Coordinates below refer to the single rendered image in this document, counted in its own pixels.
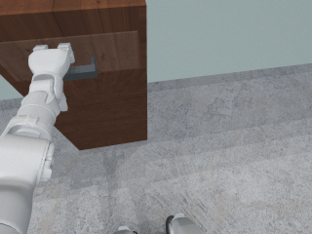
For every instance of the drawer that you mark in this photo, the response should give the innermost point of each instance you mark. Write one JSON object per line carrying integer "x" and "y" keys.
{"x": 112, "y": 51}

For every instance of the robot left upper arm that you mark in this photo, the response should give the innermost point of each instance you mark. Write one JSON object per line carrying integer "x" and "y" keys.
{"x": 25, "y": 161}

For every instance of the left robot shin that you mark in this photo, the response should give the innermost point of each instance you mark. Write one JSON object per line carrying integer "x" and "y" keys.
{"x": 123, "y": 228}

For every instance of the handle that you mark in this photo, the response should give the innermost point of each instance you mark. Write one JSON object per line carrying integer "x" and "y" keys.
{"x": 82, "y": 71}

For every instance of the right robot thigh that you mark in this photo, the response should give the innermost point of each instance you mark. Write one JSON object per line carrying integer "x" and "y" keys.
{"x": 184, "y": 225}

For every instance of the robot left hand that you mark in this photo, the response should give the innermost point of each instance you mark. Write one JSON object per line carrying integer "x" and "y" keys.
{"x": 53, "y": 60}

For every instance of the cabinet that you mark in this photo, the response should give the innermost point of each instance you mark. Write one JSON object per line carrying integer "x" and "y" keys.
{"x": 109, "y": 109}

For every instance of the robot left forearm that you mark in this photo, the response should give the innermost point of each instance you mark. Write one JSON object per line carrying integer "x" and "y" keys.
{"x": 39, "y": 109}

